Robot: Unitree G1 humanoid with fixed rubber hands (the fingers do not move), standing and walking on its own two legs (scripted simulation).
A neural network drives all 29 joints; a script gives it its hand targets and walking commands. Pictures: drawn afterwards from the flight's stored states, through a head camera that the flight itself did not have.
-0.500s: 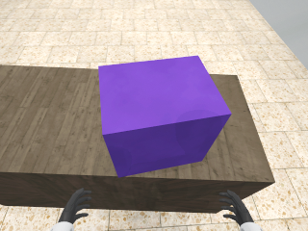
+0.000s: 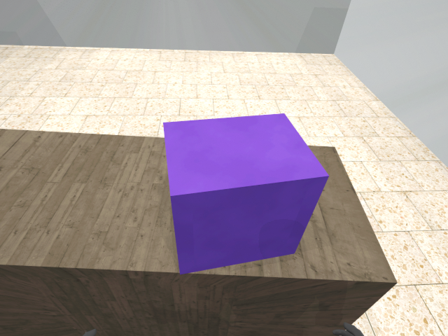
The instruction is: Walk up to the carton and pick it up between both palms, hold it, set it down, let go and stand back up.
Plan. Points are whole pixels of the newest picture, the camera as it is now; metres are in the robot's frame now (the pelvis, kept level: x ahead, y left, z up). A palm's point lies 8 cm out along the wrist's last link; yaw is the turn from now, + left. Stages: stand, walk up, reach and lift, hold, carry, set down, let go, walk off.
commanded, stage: stand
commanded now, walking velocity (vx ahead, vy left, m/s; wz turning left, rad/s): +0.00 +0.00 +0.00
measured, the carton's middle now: (233, 192) +0.43 +0.01 +0.00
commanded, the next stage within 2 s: none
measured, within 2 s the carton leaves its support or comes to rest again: neither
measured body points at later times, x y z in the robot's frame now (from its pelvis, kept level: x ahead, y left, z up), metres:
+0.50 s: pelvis -0.01 +0.00 +0.00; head -0.06 +0.02 +0.45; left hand +0.06 +0.28 -0.13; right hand +0.10 -0.25 -0.10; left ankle +0.02 +0.13 -0.74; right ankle +0.01 -0.10 -0.74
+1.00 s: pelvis -0.01 +0.00 +0.00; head -0.05 +0.02 +0.45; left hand +0.05 +0.28 -0.13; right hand +0.10 -0.25 -0.10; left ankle +0.02 +0.13 -0.74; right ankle +0.01 -0.10 -0.74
